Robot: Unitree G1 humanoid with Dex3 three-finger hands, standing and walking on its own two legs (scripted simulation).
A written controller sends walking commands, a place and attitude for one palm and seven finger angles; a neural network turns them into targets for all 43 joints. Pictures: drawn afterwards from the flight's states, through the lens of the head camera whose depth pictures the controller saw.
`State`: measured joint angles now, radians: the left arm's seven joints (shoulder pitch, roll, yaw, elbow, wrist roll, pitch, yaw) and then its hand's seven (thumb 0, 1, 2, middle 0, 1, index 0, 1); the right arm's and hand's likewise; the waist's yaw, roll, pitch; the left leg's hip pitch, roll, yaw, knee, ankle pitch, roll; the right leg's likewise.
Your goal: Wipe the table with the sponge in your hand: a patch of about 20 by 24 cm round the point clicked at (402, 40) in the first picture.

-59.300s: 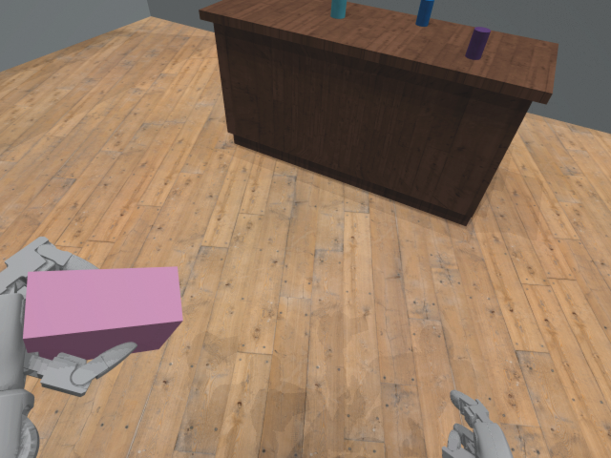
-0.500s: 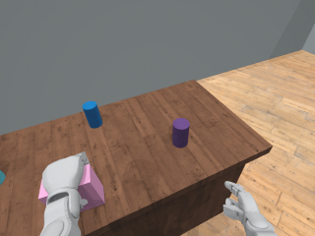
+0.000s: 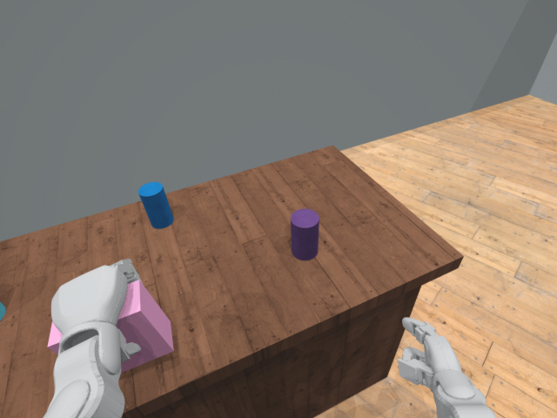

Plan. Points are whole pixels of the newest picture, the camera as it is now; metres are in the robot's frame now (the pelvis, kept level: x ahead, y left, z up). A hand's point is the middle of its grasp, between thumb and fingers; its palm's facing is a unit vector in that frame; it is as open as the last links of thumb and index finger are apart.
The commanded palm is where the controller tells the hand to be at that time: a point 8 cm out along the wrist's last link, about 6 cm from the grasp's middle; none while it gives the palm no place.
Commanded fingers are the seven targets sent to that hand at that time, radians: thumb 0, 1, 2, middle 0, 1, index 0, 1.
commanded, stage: lift the sponge slowly off the table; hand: left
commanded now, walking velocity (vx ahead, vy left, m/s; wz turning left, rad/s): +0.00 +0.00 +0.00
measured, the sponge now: (123, 338) +0.21 +0.28 +0.02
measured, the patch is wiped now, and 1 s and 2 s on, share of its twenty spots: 1.00 1.00 1.00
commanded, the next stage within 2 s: bring the sponge back beside the body in 1.18 s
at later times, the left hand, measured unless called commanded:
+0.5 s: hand (114, 303) +0.22 +0.27 +0.09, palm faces +0.09 -0.15 -0.98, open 9.8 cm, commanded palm +0.19 +0.27 +0.17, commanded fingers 0.00 0.10 1.30 -1.20 -1.60 -1.20 -1.60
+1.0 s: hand (101, 285) +0.22 +0.27 +0.13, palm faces +0.19 -0.21 -0.96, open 9.8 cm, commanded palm +0.18 +0.27 +0.21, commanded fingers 0.00 0.10 1.30 -1.20 -1.60 -1.20 -1.60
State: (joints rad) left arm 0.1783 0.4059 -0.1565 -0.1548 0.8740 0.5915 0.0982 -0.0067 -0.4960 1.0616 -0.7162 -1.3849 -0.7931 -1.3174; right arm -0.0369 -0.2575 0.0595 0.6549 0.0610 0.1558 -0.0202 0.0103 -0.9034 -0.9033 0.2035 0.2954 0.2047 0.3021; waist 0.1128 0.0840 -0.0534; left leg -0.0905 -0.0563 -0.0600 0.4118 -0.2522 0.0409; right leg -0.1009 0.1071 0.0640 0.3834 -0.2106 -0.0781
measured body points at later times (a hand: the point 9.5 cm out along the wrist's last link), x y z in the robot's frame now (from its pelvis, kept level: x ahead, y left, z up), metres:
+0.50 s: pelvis -0.01 -0.02 +0.00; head -0.04 -0.06 +0.45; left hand +0.21 +0.27 +0.15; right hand +0.26 -0.21 -0.06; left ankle -0.02 +0.10 -0.74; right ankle +0.00 -0.08 -0.74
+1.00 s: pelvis -0.01 +0.00 +0.00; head -0.05 -0.04 +0.45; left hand +0.20 +0.28 +0.18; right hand +0.27 -0.19 -0.05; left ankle -0.02 +0.10 -0.74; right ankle +0.00 -0.08 -0.74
